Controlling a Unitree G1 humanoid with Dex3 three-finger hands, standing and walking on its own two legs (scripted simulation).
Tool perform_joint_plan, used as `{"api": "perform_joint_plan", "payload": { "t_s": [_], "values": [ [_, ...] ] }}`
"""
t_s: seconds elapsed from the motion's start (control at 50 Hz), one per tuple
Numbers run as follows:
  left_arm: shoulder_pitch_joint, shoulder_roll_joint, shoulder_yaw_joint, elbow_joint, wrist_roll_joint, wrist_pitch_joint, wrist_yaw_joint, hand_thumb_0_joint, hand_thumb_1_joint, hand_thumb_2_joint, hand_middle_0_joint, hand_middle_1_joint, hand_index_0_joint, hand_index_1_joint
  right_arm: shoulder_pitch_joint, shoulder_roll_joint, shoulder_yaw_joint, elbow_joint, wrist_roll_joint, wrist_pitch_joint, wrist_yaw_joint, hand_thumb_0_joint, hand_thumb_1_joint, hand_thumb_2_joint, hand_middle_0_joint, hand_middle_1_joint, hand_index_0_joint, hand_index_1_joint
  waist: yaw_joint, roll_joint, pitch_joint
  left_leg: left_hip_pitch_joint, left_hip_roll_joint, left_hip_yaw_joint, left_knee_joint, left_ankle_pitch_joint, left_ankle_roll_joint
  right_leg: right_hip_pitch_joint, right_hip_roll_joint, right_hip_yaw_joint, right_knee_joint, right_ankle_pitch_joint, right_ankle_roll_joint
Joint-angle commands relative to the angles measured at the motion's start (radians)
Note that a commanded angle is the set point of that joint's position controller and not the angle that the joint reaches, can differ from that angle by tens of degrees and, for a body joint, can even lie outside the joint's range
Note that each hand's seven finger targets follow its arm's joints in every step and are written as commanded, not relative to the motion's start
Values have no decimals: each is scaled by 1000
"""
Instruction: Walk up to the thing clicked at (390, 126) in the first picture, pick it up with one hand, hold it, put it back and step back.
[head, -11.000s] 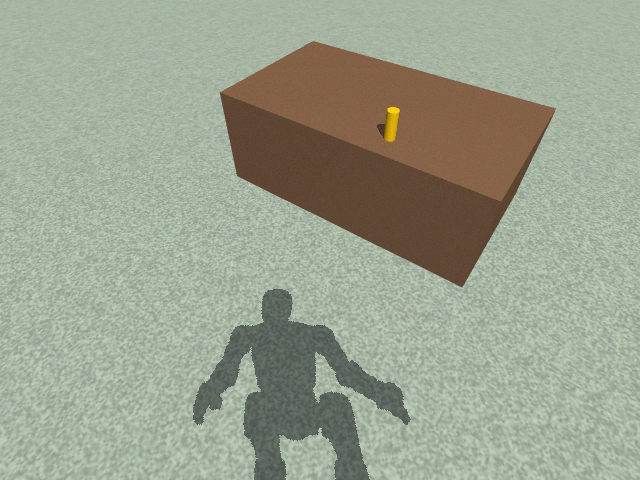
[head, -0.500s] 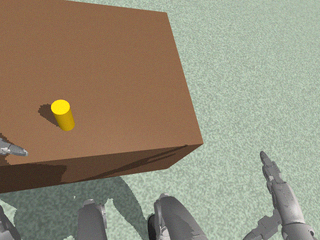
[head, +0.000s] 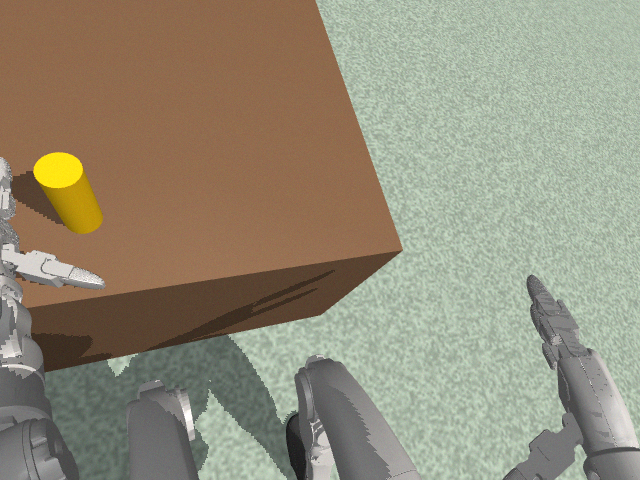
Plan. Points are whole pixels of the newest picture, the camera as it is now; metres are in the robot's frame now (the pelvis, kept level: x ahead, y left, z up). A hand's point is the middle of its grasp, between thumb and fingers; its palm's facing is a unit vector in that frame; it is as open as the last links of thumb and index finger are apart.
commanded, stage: close in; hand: left
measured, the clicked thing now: (72, 196) +0.50 +0.20 -0.05
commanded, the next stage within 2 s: close in 0.48 s
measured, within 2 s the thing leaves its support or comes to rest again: leaves its support in 1.76 s
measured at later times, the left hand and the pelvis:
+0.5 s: hand (92, 217) +0.46 +0.18 -0.04, palm faces +0.12 -0.99 +0.01, open 17.3 cm; pelvis +0.01 +0.00 +0.01, yaw +0 degrees
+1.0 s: hand (73, 208) +0.47 +0.20 -0.04, palm faces +0.15 -0.99 +0.00, open 14.7 cm; pelvis +0.00 +0.00 +0.01, yaw +0 degrees
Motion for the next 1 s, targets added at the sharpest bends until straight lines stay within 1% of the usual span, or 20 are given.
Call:
{"api": "perform_joint_plan", "payload": {
  "t_s": [0.0, 0.16, 0.2, 0.24, 0.26, 0.3, 0.4, 0.42, 0.46, 0.5, 0.54, 0.56, 0.6, 0.66, 0.68, 0.76, 0.8, 0.84, 0.92, 0.98],
  "values": [
    [-260, 140, -14, -176, -12, -55, 46, 0, -515, 16, -63, -70, -84, -49, 55, -166, -147, -179, 19, -25, -21, 0, 541, -46, 50, 50, 50, 50, 36, 338, -452, 548, -34, 27, -223, 152, 40, 137, 35, 0, -214, 194, -59],
    [-252, 87, -44, -162, 5, -85, 95, 0, -505, 57, -67, -80, -83, -65, 66, -174, -166, -244, 23, -5, -15, 0, 535, -49, 50, 50, 50, 50, 20, 272, -512, 560, -36, 28, -219, 226, 45, 199, 40, -4, -210, 271, -56],
    [-271, 118, -36, -197, 15, -95, 106, 0, -495, 63, -70, -74, -82, -63, 88, -160, -156, -226, 20, 3, -9, 0, 535, -50, 50, 50, 50, 50, 32, 299, -534, 563, -39, 40, -201, 252, 46, 224, 37, 16, -211, 297, -53],
    [-266, 66, -63, -166, 15, -97, 113, 0, -513, 58, -68, -71, -79, -61, 86, -162, -164, -230, 20, 11, -6, 0, 525, -52, 50, 50, 50, 50, 19, 300, -529, 578, -38, 36, -207, 279, 44, 216, 39, 7, -207, 313, -56],
    [-261, 111, -39, -207, 20, -101, 123, 0, -506, 69, -66, -70, -75, -63, 63, -181, -182, -245, 21, 13, -6, 0, 528, -52, 50, 50, 50, 50, 41, 315, -554, 595, -38, 38, -209, 283, 42, 224, 39, 10, -204, 315, -57],
    [-286, 69, -74, -208, 28, -105, 129, 0, -516, 66, -68, -70, -76, -63, 75, -164, -168, -232, 17, 24, -1, 0, 525, -53, 50, 50, 50, 50, 34, 345, -533, 620, -35, 33, -229, 269, 34, 195, 40, -2, -201, 289, -63],
    [-254, 43, -85, -209, 44, -109, 164, 0, -552, 48, -71, -64, -79, -57, 60, -161, -173, -246, 10, 37, 7, 0, 518, -54, 50, 50, 49, 50, 39, 340, -512, 610, -35, 42, -237, 231, 34, 214, 40, 9, -224, 268, -59],
    [-256, 12, -103, -181, 43, -110, 168, 0, -562, 51, -72, -67, -80, -60, 72, -146, -161, -224, 9, 39, 9, 0, 517, -55, 50, 50, 49, 50, 27, 332, -477, 583, -37, 43, -235, 216, 36, 211, 39, 12, -231, 260, -56],
    [-209, 11, -91, -159, 46, -113, 181, 0, -574, 48, -69, -65, -78, -58, 47, -155, -169, -237, 12, 38, 11, 0, 519, -54, 50, 50, 49, 50, 34, 296, -470, 571, -36, 41, -237, 216, 39, 213, 42, 7, -233, 258, -56],
    [-230, 2, -100, -168, 47, -128, 187, 0, -602, 43, -73, -65, -82, -59, 49, -137, -142, -233, 8, 39, 15, 0, 514, -55, 50, 50, 49, 50, 31, 284, -460, 542, -39, 42, -235, 214, 40, 224, 41, 7, -231, 264, -54],
    [-193, 56, -67, -172, 51, -137, 194, 0, -611, 43, -74, -72, -85, -65, 42, -165, -169, -263, 12, 40, 13, 0, 518, -54, 50, 50, 49, 50, 44, 268, -498, 544, -40, 46, -224, 235, 44, 267, 39, 21, -237, 286, -50],
    [-199, 40, -75, -176, 53, -141, 195, 0, -611, 42, -73, -65, -82, -59, 46, -164, -179, -256, 9, 44, 14, 0, 514, -55, 50, 50, 49, 50, 35, 271, -505, 541, -39, 47, -220, 239, 45, 272, 39, 26, -236, 291, -50],
    [-215, 44, -65, -207, 43, -150, 193, 0, -562, 67, -204, -131, -196, -140, 41, -162, -176, -243, 10, 45, 14, 0, 512, -51, 50, 50, 50, 50, 50, 287, -510, 560, -39, 46, -231, 238, 40, 268, 41, 19, -227, 291, -53],
    [-231, 40, -70, -156, 49, -150, 196, 0, -551, 124, -386, -263, -389, -260, 45, -156, -157, -284, 12, 48, 15, 0, 507, -51, 50, 49, 49, 49, 16, 264, -480, 543, -36, 39, -237, 216, 42, 253, 42, 16, -234, 274, -52],
    [-246, 69, -61, -171, 50, -154, 200, 0, -559, 139, -418, -292, -422, -288, 49, -150, -143, -283, 13, 48, 16, 0, 504, -51, 50, 49, 49, 49, 24, 264, -481, 538, -36, 42, -235, 209, 41, 255, 40, 19, -235, 268, -51],
    [-301, 90, -64, -133, 53, -154, 190, 0, -549, 172, -486, -347, -492, -343, 41, -180, -184, -243, 12, 54, 8, 0, 498, -52, 50, 49, 49, 49, 3, 292, -454, 529, -37, 40, -238, 140, 41, 212, 37, 27, -235, 214, -52],
    [-349, 96, -70, -151, 49, -154, 183, 0, -508, 177, -510, -358, -517, -352, 41, -172, -163, -268, 10, 54, 8, 0, 501, -50, 50, 49, 49, 49, 3, 299, -484, 551, -37, 37, -245, 136, 38, 215, 37, 24, -242, 208, -52],
    [-319, 115, -63, -134, 50, -144, 172, 0, -479, 207, -552, -396, -559, -388, 43, -181, -177, -270, 14, 54, 7, 0, 502, -50, 50, 49, 49, 49, 9, 314, -489, 562, -37, 40, -251, 127, 36, 231, 34, 32, -252, 199, -52],
    [-303, 72, -74, -53, 40, -129, 155, 0, -442, 270, -633, -468, -639, -463, 47, -178, -158, -259, 15, 53, 6, 0, 496, -52, 49, 49, 49, 49, -5, 283, -456, 543, -39, 36, -240, 168, 41, 208, 37, 16, -243, 236, -51],
    [-348, 138, -49, -83, 48, -137, 155, 0, -380, 360, -724, -564, -729, -560, 31, -188, -162, -272, 15, 49, 5, 0, 498, -51, 49, 49, 49, 49, 6, 309, -482, 559, -39, 35, -233, 198, 38, 202, 38, 11, -225, 253, -55]
  ]
}}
